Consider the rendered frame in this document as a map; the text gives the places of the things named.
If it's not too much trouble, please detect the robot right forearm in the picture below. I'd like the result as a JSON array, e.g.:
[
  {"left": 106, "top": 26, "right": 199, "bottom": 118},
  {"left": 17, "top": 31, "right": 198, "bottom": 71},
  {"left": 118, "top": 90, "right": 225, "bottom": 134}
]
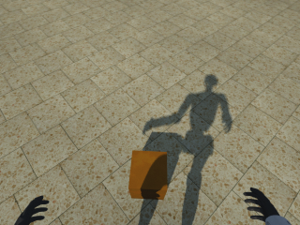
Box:
[{"left": 265, "top": 215, "right": 292, "bottom": 225}]

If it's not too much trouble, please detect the left robot hand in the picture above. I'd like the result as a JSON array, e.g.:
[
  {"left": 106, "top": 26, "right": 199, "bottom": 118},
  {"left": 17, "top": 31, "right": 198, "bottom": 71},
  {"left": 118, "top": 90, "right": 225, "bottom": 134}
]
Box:
[{"left": 14, "top": 195, "right": 49, "bottom": 225}]

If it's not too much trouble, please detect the carton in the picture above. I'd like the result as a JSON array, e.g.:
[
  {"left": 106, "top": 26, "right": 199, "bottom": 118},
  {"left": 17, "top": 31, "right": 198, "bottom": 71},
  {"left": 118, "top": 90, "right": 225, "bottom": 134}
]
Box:
[{"left": 128, "top": 150, "right": 168, "bottom": 200}]

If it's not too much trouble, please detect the right robot hand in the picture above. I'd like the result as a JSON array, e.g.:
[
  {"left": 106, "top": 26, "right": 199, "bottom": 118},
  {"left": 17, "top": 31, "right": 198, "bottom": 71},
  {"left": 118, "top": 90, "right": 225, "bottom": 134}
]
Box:
[{"left": 243, "top": 187, "right": 280, "bottom": 222}]

